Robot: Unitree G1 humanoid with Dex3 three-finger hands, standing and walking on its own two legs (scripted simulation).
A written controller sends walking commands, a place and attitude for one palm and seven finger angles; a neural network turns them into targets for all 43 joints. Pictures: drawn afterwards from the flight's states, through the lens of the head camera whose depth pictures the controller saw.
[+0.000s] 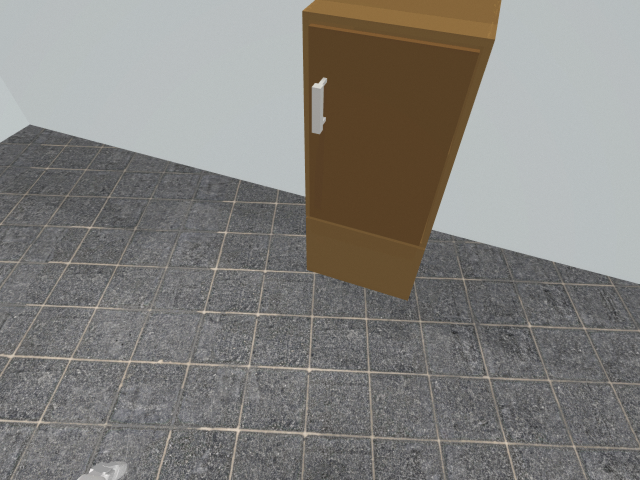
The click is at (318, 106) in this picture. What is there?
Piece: cupboard door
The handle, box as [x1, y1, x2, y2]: [312, 77, 326, 133]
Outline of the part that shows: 323,77 318,83 315,83 312,86 312,132 319,133 321,131 322,124 325,120 325,117 322,116 323,85 326,82 326,78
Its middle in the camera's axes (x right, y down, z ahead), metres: +0.00 -0.33 +0.96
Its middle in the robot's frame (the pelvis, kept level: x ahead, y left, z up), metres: +0.94 +0.05 -0.01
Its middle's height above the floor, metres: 0.76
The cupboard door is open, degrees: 0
